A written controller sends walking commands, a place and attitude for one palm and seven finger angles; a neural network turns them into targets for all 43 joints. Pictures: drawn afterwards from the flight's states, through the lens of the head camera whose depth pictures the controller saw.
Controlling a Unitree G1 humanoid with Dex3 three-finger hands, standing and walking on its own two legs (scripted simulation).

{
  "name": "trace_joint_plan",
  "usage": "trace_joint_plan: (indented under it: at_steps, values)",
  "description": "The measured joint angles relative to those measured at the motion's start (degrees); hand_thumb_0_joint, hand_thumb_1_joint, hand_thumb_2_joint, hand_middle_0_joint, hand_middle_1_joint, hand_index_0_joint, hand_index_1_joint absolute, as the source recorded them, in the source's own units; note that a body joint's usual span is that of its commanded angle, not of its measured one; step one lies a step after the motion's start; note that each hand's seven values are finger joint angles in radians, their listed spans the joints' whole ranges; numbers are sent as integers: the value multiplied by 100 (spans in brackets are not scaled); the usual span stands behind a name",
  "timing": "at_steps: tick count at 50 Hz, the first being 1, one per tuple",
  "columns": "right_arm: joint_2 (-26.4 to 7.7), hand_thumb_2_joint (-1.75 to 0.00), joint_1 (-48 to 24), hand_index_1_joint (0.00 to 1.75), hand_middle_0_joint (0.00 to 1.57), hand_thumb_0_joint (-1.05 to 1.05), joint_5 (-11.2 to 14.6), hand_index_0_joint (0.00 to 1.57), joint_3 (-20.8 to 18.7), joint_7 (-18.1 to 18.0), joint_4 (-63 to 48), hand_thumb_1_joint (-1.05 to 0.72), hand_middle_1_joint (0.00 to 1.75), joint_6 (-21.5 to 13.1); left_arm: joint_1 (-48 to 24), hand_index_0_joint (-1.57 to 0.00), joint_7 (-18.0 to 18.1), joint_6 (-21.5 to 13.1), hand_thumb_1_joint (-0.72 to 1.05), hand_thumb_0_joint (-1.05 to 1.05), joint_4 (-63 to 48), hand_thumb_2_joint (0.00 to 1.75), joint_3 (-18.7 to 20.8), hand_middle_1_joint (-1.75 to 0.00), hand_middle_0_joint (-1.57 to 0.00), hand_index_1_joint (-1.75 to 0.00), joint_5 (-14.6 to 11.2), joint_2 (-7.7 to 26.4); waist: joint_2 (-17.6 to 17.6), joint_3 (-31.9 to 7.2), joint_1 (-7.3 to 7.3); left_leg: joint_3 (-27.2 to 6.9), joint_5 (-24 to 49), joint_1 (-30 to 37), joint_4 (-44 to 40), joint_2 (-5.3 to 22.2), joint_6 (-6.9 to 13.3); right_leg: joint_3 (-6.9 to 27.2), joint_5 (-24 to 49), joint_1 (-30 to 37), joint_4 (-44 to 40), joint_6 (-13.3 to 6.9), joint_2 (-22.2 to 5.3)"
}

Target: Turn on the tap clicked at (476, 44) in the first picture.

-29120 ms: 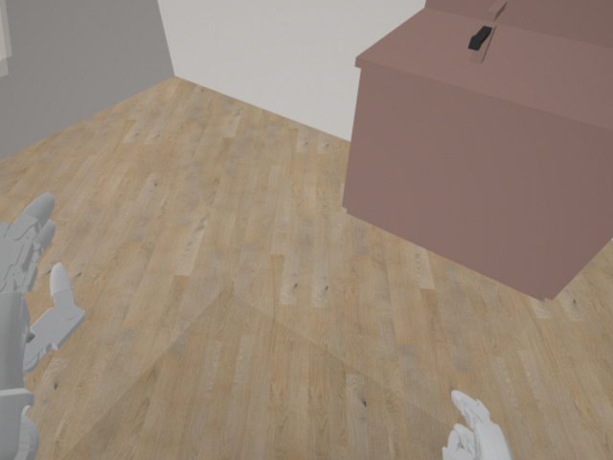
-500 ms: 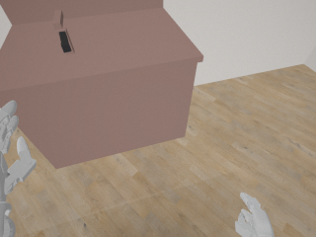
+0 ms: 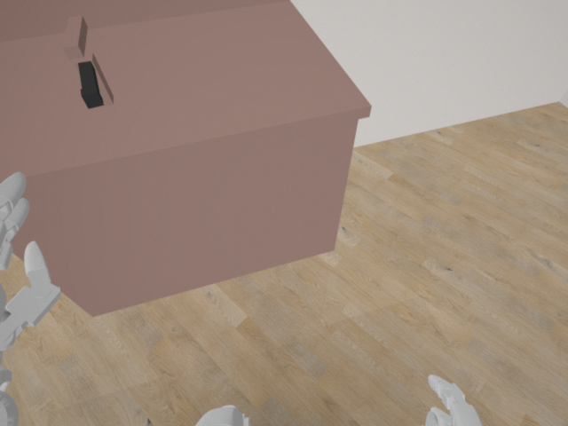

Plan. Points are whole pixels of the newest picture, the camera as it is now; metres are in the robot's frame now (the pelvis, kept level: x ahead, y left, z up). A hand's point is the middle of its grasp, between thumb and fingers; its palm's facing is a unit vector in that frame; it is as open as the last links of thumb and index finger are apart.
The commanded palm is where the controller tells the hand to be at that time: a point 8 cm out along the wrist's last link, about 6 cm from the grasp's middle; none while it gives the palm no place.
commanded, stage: take the last steps up to it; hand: left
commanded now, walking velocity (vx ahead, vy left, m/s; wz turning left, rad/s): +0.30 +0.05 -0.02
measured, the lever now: (92, 97) +0.64 +0.40 +0.10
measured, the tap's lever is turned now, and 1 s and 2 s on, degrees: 8 8 8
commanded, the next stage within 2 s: come to a stop and stand still in 0.50 s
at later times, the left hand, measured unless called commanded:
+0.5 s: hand (97, 181) +0.37 +0.25 +0.16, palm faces +0.41 -0.79 -0.45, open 7.4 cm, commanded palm +0.31 +0.28 +0.18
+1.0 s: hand (139, 142) +0.45 +0.23 +0.15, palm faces +0.36 -0.82 -0.45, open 7.4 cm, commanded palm +0.39 +0.27 +0.18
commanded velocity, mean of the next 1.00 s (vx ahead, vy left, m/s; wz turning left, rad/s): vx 0.03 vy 0.04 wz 0.00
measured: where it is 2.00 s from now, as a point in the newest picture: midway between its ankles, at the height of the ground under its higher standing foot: (290, 424)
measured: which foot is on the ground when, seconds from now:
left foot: up 0.00-0.06, down 0.08-0.24, up 0.26-0.46, down 0.48-1.00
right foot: down 0.00-0.08, up 0.10-0.22, down 0.24-0.48, up 0.50-0.64, down 0.66-1.00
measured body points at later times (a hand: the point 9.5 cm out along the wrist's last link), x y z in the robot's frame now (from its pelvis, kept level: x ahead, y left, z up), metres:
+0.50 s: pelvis +0.14 +0.01 -0.01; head +0.18 -0.01 +0.43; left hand +0.34 +0.29 +0.18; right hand +0.30 -0.22 -0.12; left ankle +0.18 +0.13 -0.74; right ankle +0.05 -0.09 -0.72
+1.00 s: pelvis +0.22 -0.01 +0.00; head +0.27 -0.03 +0.44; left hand +0.42 +0.27 +0.18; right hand +0.41 -0.26 -0.09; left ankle +0.23 +0.11 -0.73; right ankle +0.19 -0.09 -0.73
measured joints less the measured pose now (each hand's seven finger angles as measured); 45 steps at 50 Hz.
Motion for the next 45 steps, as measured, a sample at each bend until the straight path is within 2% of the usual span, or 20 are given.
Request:
trace_joint_plan:
  at_steps: [2,4,8,9,11,12,14,17,19,22,24,27,29,31,33,34,36,40,43,45]
  values:
    - [-82,-90,-4,30,20,1,-4,20,-46,-40,-85,-91,30,-61,-43,-22,38,15,89,1,-47,90,21,-30,-21,-31,-20,33,-65,75,41,144,398,269,-909,-18,44,61,-195,75,190,70,-89]
    - [-195,-90,-37,30,20,1,11,20,-107,-80,-225,-91,30,-131,-78,-22,72,50,89,1,-107,90,67,-30,-21,-31,-53,65,9,53,94,93,672,490,-1441,20,174,128,-555,-87,774,145,-84]
    - [50,-90,-378,30,19,1,57,19,-127,-155,-185,-91,30,-228,-553,-21,110,235,89,1,279,90,115,-30,-21,-31,1,163,-221,119,70,266,442,515,-1036,-109,-25,428,-1088,-802,2410,226,-164]
    - [109,-90,-419,30,19,1,59,19,-84,-146,-193,-91,30,-267,-612,-21,111,300,89,1,330,90,106,-30,-21,-31,16,159,-206,109,38,250,403,538,-1048,-107,-46,404,-1116,-894,2353,227,-174]
    - [208,-90,-430,30,19,1,59,19,22,-112,-264,-91,30,-340,-587,-21,117,377,89,1,272,90,90,-30,-21,-31,26,173,-124,91,-7,189,319,562,-1006,-52,-117,277,-951,-840,1574,214,-186]
    - [240,-90,-398,30,19,1,59,19,70,-89,-326,-91,30,-368,-519,-21,115,371,89,1,171,90,84,-30,-21,-31,34,196,-63,74,-32,135,199,505,-845,-4,-96,208,-510,-747,1163,155,-158]
    - [249,-90,-346,30,19,1,68,19,108,-38,-282,-91,30,-368,-408,-21,73,300,89,1,-17,90,-22,-30,-21,-31,16,112,89,70,-87,-112,-327,234,52,-12,-47,25,-335,-608,1107,29,-79]
    - [213,-90,-237,30,20,1,89,20,126,20,-91,-91,30,-281,-187,-22,-5,158,89,1,-185,90,-135,-30,-21,-31,-16,-82,142,-9,-18,-232,-597,-161,1158,-158,-97,-50,-366,-231,582,-11,-42]
    - [212,-90,-175,30,20,1,71,20,134,21,-47,-91,30,-199,-60,-22,11,30,89,1,-166,89,-60,-30,-21,-31,11,-76,39,-33,65,-53,-480,-178,774,-195,-75,11,-263,-19,203,34,-98]
    - [154,-90,-125,30,20,1,34,20,129,-9,-98,-91,30,-145,-99,-22,76,-31,89,1,-5,90,84,-30,-21,-31,22,2,-106,33,146,297,358,207,-756,-284,14,91,-343,182,123,103,-230]
    - [27,-90,-145,30,20,1,45,20,84,-21,-209,-91,30,-148,-162,-22,111,35,89,1,60,90,142,-30,-21,-31,-22,21,16,42,200,324,874,576,-1432,-234,183,107,-578,-13,815,181,-189]
    - [138,-90,-381,30,20,1,112,20,-24,-48,-162,-91,30,-141,-554,-21,124,254,89,1,352,90,95,-30,-21,-31,-38,92,-180,143,161,435,252,692,-1144,-336,143,406,-1038,-689,2502,260,-221]
    - [198,-90,-474,30,20,1,106,20,12,-34,-165,-91,30,-192,-692,-21,115,460,89,1,372,90,0,-30,-21,-30,3,67,-217,166,77,410,222,795,-1203,-352,93,395,-1042,-1040,2752,283,-227]
    - [234,-90,-495,30,20,1,91,20,68,-5,-226,-91,30,-269,-608,-21,98,542,89,1,161,90,-71,-30,-21,-30,24,80,-166,177,-7,353,210,887,-1268,-302,34,264,-796,-1174,2190,278,-251]
    - [259,-90,-446,30,20,1,90,20,133,15,-330,-91,30,-324,-347,-21,86,478,89,2,-144,90,-57,-30,-21,-30,8,187,-88,164,-67,294,93,940,-1196,-213,-50,100,-306,-1063,1186,277,-233]
    - [256,-90,-406,30,20,1,86,20,154,18,-368,-91,30,-339,-223,-21,76,411,89,2,-266,90,-31,-30,-21,-30,7,245,-15,156,-97,235,-12,944,-1079,-144,-103,7,116,-950,918,171,-185]
    - [209,-90,-360,30,20,1,84,20,149,25,-325,-91,30,-300,-62,-22,41,278,89,2,-359,90,-11,-30,-21,-31,-17,251,177,110,-151,11,-174,878,-768,-50,-130,-157,126,-784,810,-22,-56]
    - [82,-90,-314,30,20,1,104,20,108,-2,-215,-91,30,-151,50,-22,4,171,89,1,-183,89,75,-30,-22,-31,-54,165,183,11,-76,-235,-660,666,-229,-289,-154,-152,82,-498,380,-89,-52]
    - [-46,-90,-318,30,20,1,76,20,94,-68,-283,-91,30,-38,-26,-22,40,213,89,1,82,89,131,-30,-21,-31,-24,136,123,59,-35,-165,-176,716,-812,-365,-160,-142,132,-340,191,-47,-113]
    - [-155,-90,-329,30,20,1,80,20,50,-114,-367,-91,30,27,-108,-22,69,321,89,1,144,89,73,-30,-21,-31,-21,94,166,117,-2,-134,610,796,-1279,-324,-138,-178,82,-271,208,-13,-89]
